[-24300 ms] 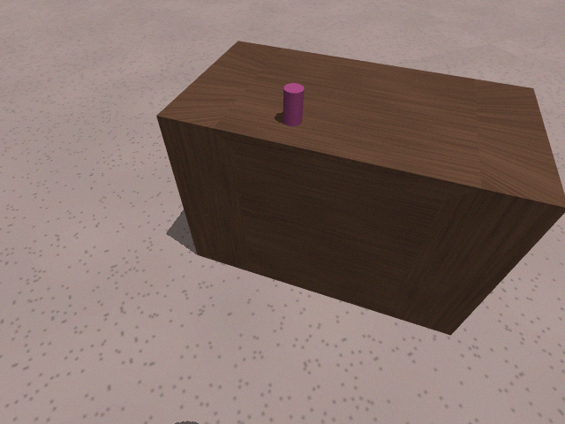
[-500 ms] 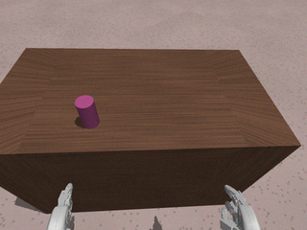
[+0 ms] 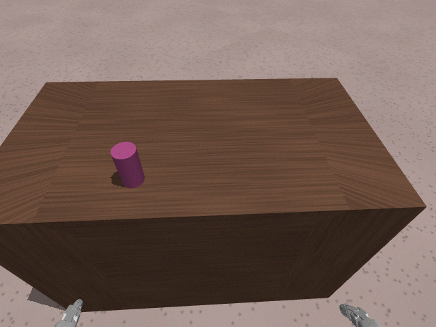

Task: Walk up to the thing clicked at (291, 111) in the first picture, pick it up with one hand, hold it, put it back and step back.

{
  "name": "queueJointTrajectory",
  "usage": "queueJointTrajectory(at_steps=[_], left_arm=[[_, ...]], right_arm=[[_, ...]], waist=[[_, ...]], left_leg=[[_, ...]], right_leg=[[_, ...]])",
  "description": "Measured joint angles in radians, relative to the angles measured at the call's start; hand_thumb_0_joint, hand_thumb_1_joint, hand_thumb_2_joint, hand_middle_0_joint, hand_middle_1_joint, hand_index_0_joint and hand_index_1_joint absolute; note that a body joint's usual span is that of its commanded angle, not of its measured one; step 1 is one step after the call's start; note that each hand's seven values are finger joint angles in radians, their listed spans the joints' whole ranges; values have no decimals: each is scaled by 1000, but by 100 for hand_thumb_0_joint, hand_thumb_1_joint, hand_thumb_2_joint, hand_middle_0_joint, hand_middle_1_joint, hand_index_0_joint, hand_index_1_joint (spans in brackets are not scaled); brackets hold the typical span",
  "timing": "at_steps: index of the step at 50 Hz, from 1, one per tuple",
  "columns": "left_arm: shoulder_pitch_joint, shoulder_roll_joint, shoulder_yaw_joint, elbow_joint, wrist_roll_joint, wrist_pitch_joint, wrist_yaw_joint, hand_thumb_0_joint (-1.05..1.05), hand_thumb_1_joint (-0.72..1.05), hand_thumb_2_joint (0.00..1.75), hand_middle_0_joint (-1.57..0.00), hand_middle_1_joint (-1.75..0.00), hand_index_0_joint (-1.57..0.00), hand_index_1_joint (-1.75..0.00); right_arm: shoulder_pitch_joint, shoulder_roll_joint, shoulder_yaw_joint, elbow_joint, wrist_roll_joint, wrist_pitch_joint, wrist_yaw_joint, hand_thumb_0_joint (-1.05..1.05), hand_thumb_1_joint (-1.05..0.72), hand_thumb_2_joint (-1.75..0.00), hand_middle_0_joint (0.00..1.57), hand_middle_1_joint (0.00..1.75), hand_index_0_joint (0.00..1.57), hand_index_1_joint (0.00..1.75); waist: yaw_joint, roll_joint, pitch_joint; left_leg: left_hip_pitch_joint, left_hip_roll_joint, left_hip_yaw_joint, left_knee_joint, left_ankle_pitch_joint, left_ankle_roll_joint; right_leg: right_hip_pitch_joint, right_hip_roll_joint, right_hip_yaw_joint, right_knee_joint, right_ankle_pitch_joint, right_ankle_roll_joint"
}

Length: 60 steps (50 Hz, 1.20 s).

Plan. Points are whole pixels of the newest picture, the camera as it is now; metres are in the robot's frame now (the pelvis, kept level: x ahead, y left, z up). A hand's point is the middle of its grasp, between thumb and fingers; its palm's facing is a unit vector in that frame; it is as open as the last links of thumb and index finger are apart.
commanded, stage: home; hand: left
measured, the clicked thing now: (128, 165) +0.47 +0.20 +0.01
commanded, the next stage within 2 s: stand in 1.70 s
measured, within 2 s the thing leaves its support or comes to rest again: neither
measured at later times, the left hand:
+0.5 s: hand out of the picture +0.03 +0.26 -0.12, palm faces -0.06 -0.93 -0.36, open 17.5 cm
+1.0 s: hand out of the picture +0.05 +0.25 -0.12, palm faces -0.06 -0.93 -0.36, open 17.5 cm
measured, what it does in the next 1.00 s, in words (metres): stands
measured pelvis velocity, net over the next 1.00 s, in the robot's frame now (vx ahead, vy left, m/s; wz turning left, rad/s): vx -0.01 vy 0.00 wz -0.01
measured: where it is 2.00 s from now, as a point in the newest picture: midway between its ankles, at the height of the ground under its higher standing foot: outside the picture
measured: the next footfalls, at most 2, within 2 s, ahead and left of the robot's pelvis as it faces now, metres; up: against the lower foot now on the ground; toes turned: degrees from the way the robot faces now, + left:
none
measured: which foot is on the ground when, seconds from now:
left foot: down 0.00-1.00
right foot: down 0.00-1.00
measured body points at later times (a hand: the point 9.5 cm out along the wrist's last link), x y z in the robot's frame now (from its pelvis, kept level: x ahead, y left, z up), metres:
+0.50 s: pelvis -0.02 +0.00 +0.04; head -0.03 +0.00 +0.49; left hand +0.03 +0.31 -0.09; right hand +0.03 -0.29 -0.10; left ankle +0.02 +0.13 -0.70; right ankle -0.01 -0.14 -0.70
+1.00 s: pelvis -0.01 +0.00 +0.04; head +0.00 -0.01 +0.49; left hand +0.05 +0.30 -0.09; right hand +0.06 -0.30 -0.10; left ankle +0.02 +0.13 -0.70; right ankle -0.01 -0.14 -0.70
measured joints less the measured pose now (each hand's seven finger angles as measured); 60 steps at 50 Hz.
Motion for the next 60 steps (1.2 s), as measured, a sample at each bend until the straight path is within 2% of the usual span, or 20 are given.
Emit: queueJointTrajectory(at_steps=[4,9,22,41,60], left_arm=[[-7,30,7,110,-3,-3,-4,-1,-56,4,-6,-5,-6,-5],[-13,43,5,223,-9,1,-10,-1,-56,4,-6,-5,-5,-5],[-52,17,-13,410,-24,1,-23,0,-56,4,-6,-5,-5,-4],[-87,10,1,487,-23,3,-29,0,-55,4,-6,-5,-6,-5],[-154,-4,7,489,-30,3,-30,0,-53,5,-6,-6,-6,-5]], right_arm=[[-2,-32,-14,68,1,6,5,1,-90,-90,20,31,20,31],[-3,-47,-11,152,4,11,10,1,-90,-90,20,31,20,31],[-18,-21,21,309,17,10,16,0,-90,-90,20,31,20,31],[-51,-37,15,354,27,11,12,0,-90,-90,20,31,20,31],[-97,-39,28,362,32,4,6,0,-90,-90,20,31,20,31]], waist=[[2,-1,10],[6,-1,24],[8,2,42],[5,8,49],[1,3,59]], left_leg=[[43,-2,3,-53,30,1],[102,-4,9,-149,84,1],[223,-8,13,-362,206,2],[238,-8,9,-424,239,-2],[286,0,14,-467,230,-11]], right_leg=[[41,-1,1,-52,30,1],[95,-2,4,-144,85,3],[216,-3,1,-359,210,9],[229,-1,-4,-415,239,7],[278,7,-2,-466,236,2]])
